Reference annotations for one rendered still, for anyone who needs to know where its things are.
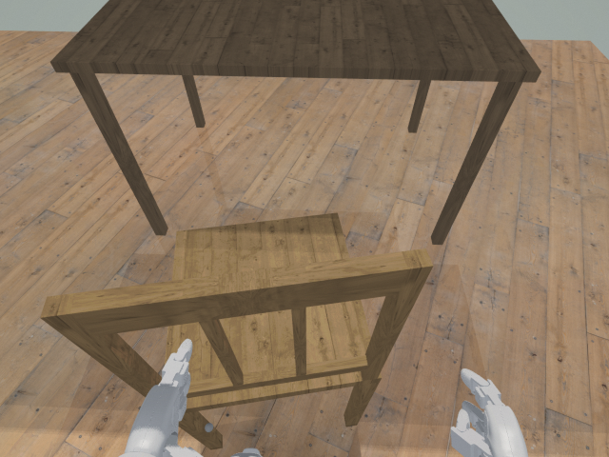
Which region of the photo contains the chair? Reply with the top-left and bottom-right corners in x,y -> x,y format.
40,212 -> 433,449

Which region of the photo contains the robot left hand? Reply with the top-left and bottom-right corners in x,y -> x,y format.
124,339 -> 203,457

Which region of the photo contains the robot right hand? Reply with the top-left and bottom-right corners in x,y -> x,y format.
451,368 -> 528,457

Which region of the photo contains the table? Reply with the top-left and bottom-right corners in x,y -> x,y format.
50,0 -> 541,245

